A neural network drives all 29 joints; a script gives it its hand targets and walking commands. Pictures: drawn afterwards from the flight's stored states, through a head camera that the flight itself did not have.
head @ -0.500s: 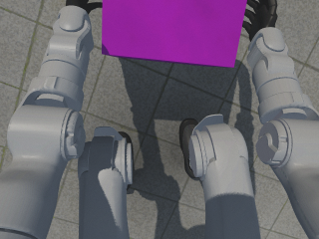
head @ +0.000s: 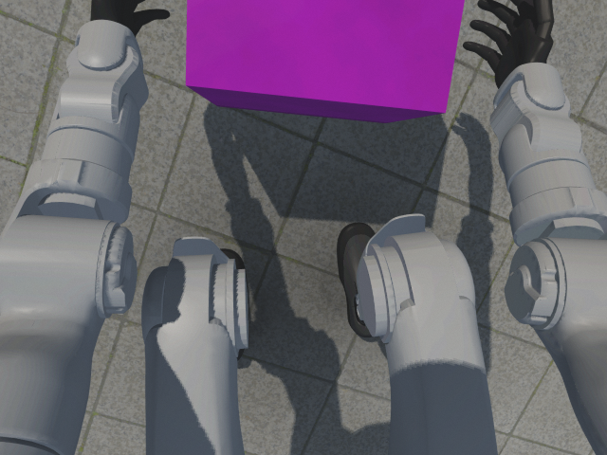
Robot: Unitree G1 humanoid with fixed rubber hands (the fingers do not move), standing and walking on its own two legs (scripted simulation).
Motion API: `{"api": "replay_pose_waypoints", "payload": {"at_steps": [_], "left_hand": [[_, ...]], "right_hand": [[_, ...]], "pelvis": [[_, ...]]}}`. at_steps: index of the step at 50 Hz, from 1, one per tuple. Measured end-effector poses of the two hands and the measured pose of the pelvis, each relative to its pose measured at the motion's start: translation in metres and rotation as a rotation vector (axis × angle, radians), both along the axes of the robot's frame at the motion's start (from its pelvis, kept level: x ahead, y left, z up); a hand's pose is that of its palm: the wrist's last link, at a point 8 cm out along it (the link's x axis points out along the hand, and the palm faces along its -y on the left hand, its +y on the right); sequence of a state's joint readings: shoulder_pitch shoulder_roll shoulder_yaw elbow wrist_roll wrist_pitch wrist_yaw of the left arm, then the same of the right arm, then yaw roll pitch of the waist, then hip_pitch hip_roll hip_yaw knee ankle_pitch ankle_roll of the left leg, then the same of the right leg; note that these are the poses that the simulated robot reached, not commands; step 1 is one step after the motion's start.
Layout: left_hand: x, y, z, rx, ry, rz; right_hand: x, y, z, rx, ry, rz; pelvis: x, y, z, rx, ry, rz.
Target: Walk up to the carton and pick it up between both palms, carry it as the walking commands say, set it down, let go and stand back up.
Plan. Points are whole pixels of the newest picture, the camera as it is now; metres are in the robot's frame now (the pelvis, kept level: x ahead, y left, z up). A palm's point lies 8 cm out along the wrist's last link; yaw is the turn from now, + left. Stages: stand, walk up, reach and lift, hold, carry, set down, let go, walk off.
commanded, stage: set down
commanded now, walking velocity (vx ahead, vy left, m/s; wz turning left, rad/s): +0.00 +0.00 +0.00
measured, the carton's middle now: (316, 41) +0.53 -0.06 -0.26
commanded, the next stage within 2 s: let go in 1.28 s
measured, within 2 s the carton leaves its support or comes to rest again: neither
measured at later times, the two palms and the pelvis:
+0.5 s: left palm out of the picture +0.55 +0.15 -0.03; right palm out of the picture +0.48 -0.27 -0.03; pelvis +0.01 +0.00 +0.08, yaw +0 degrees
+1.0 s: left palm out of the picture +0.55 +0.16 +0.12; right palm out of the picture +0.48 -0.28 +0.12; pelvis +0.03 +0.00 +0.21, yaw +0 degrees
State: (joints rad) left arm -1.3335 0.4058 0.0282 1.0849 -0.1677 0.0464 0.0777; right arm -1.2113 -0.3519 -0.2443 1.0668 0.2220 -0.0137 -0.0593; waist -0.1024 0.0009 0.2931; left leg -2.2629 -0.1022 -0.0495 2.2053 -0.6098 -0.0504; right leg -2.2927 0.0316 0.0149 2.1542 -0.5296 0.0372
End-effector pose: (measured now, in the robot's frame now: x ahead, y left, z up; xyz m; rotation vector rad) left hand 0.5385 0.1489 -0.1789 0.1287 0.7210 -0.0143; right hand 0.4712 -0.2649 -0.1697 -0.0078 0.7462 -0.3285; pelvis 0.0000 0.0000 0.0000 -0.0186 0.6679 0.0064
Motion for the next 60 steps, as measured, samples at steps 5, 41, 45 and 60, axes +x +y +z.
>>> {"api": "replay_pose_waypoints", "payload": {"at_steps": [5,41,45,60], "left_hand": [[0.005,-0.001,0.017,0.0,-0.043,-0.004],[0.014,0.011,0.237,-0.01,-0.086,-0.02],[0.015,0.013,0.263,-0.012,-0.086,-0.021],[0.013,0.015,0.357,-0.014,-0.079,-0.033]], "right_hand": [[0.006,0.0,0.016,0.005,-0.048,0.007],[0.005,-0.017,0.234,0.013,-0.114,0.019],[0.005,-0.017,0.261,0.016,-0.118,0.021],[0.003,-0.015,0.351,0.017,-0.113,0.031]], "pelvis": [[0.0,0.0,0.003,0.003,0.009,-0.007],[0.02,-0.002,0.16,0.014,0.159,-0.021],[0.025,-0.002,0.182,0.015,0.158,-0.022],[0.046,0.0,0.268,0.017,0.122,-0.025]]}}
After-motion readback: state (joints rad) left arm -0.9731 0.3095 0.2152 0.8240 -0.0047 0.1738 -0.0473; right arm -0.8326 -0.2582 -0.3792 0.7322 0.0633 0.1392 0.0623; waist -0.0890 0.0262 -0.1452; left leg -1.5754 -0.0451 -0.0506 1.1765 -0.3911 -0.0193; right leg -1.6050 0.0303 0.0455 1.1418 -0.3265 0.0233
